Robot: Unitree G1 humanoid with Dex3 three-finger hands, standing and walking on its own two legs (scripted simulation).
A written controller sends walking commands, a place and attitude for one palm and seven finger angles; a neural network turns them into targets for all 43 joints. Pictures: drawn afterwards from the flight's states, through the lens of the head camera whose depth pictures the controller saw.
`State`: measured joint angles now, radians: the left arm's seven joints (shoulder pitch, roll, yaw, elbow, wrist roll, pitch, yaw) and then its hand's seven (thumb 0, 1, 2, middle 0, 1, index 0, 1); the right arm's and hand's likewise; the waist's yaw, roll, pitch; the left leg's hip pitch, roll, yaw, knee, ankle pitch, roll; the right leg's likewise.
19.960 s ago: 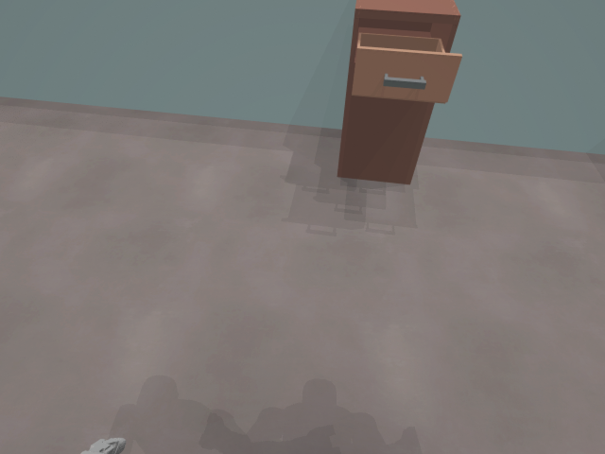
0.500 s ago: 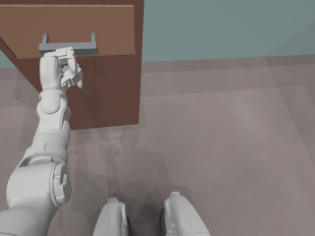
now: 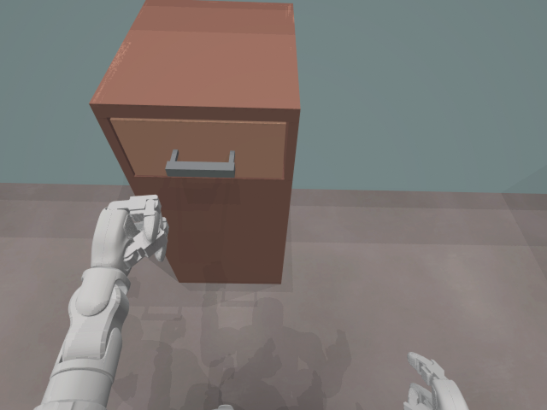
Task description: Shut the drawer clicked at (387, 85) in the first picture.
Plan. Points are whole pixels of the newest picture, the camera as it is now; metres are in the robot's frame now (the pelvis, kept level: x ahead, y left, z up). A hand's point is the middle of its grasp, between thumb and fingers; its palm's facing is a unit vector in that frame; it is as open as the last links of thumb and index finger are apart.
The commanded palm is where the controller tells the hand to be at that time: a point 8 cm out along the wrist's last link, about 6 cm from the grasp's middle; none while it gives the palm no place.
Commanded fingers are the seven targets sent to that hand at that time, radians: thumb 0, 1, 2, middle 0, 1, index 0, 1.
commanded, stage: draw the hand back to the body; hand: left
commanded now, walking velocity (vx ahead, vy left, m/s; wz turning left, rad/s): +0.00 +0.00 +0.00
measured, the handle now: (202, 162) +0.58 +0.16 -0.03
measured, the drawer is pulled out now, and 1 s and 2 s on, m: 0.00 0.00 0.00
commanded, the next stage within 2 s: step back with the hand held close in 0.88 s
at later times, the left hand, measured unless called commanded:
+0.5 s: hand (68, 286) +0.23 +0.21 +0.16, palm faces +0.29 -0.90 -0.32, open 3.2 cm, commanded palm +0.18 +0.26 +0.18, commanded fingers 0.00 0.90 0.90 -1.40 -1.60 -1.40 -1.60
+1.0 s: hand (9, 323) +0.18 +0.22 +0.20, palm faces +0.39 -0.84 -0.39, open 3.2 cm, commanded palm +0.13 +0.26 +0.22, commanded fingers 0.00 0.90 0.90 -1.40 -1.60 -1.40 -1.60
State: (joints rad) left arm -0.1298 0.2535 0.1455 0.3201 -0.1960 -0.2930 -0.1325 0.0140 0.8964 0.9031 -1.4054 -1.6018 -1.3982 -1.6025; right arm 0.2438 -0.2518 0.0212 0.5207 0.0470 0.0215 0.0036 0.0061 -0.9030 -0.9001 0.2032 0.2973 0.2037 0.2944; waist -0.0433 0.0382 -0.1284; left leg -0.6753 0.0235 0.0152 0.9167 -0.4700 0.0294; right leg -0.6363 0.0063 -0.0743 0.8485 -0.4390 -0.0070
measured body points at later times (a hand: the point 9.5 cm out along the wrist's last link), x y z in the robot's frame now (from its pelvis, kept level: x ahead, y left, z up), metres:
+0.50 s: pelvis +0.00 -0.01 +0.05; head -0.01 -0.03 +0.49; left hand +0.21 +0.26 +0.18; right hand +0.19 -0.23 -0.03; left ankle -0.01 +0.10 -0.69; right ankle -0.02 -0.12 -0.69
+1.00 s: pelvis +0.00 -0.01 +0.05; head -0.02 -0.04 +0.50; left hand +0.16 +0.27 +0.22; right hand +0.19 -0.23 -0.04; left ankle -0.01 +0.10 -0.69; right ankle -0.02 -0.12 -0.69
